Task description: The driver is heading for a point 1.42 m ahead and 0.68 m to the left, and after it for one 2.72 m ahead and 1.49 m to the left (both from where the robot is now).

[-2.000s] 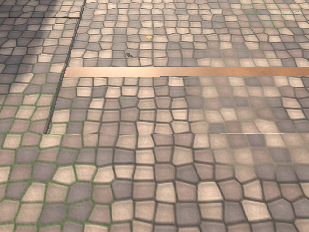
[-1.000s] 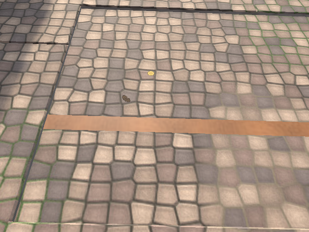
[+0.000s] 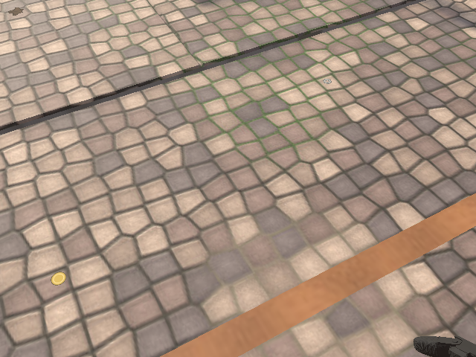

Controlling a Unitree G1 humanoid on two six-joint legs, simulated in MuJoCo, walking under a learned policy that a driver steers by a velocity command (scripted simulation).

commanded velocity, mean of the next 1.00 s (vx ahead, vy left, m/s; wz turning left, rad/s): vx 0.50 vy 0.00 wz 0.40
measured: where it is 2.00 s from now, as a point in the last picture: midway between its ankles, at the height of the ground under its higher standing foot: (137, 227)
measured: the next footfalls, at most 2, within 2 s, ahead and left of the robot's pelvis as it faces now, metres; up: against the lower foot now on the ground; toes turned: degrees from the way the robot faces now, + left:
right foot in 0.44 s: +0.39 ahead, -0.09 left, +0.00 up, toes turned +13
left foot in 0.92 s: +0.55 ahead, +0.27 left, +0.00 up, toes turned +30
